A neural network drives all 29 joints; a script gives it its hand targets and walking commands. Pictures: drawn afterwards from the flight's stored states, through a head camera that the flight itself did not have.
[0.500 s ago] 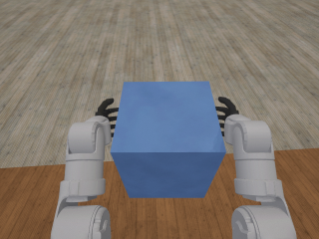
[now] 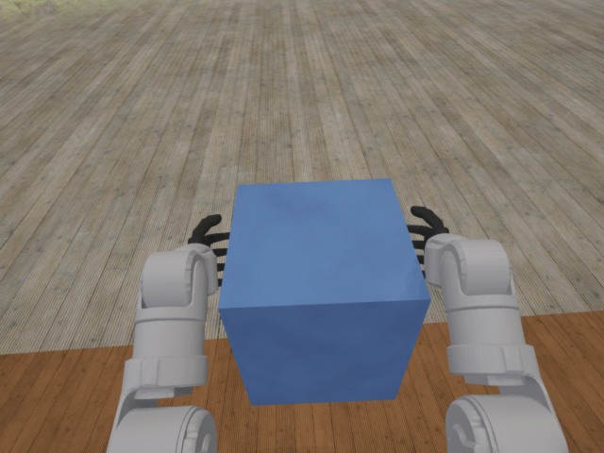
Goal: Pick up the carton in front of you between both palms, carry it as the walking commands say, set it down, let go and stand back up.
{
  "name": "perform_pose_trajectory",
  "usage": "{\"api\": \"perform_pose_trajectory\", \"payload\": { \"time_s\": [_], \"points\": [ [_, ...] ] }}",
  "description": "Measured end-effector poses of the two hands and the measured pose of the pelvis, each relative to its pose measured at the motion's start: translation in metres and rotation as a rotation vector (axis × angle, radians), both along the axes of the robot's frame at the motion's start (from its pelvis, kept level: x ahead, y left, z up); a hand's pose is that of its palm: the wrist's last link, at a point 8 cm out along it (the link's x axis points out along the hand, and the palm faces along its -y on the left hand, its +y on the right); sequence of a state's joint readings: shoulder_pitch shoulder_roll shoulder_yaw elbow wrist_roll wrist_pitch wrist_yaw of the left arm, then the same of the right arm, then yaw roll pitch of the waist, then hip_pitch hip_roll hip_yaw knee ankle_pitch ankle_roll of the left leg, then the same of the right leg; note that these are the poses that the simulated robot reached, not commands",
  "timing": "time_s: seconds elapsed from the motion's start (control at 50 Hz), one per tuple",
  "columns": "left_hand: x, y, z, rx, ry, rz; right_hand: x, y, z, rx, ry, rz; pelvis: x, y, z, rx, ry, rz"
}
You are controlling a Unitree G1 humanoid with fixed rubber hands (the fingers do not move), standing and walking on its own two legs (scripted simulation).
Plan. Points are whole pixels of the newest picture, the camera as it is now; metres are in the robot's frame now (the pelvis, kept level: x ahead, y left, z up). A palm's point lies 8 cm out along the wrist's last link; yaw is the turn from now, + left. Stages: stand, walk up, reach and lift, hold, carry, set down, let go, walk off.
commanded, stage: carry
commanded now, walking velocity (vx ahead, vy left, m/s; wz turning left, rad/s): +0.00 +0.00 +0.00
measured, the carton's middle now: (318, 295) +0.35 +0.00 +0.05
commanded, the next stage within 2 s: none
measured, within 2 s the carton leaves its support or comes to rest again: neither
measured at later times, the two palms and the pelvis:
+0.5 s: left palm (213, 256) +0.35 +0.13 +0.14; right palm (451, 242) +0.36 -0.17 +0.14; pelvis +0.02 -0.02 +0.00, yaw +0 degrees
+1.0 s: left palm (270, 186) +0.58 +0.08 +0.07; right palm (433, 186) +0.58 -0.22 +0.07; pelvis +0.22 -0.05 -0.06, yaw +1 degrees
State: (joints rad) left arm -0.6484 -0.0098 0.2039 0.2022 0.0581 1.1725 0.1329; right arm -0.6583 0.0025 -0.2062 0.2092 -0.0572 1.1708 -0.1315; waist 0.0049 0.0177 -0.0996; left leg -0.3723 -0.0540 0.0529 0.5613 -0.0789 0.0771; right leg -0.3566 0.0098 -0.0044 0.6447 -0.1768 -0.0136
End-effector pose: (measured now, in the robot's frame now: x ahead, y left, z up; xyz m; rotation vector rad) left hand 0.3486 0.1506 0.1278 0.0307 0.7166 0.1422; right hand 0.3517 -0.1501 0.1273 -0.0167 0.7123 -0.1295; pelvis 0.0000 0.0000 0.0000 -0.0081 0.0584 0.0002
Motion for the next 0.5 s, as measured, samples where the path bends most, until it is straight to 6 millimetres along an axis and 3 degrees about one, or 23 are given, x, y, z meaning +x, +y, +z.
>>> {"api": "perform_pose_trajectory", "payload": {
  "time_s": [0.32, 0.4, 0.5],
  "points": [
    [-0.018, -0.021, 0.012, 0.011, 0.028, -0.024, -0.021, -0.021, 0.014, -0.024, 0.028, 0.006, -0.01, -0.019, 0.004, 0.003, -0.018, -0.003],
    [-0.015, -0.022, 0.014, 0.012, 0.032, -0.021, -0.015, -0.022, 0.017, -0.025, 0.032, 0.012, -0.002, -0.021, 0.005, 0.007, -0.009, -0.002],
    [0.003, -0.017, 0.01, 0.013, 0.034, -0.015, 0.007, -0.017, 0.015, -0.028, 0.033, 0.022, 0.015, -0.019, 0.002, 0.019, 0.004, -0.003]
  ]
}}
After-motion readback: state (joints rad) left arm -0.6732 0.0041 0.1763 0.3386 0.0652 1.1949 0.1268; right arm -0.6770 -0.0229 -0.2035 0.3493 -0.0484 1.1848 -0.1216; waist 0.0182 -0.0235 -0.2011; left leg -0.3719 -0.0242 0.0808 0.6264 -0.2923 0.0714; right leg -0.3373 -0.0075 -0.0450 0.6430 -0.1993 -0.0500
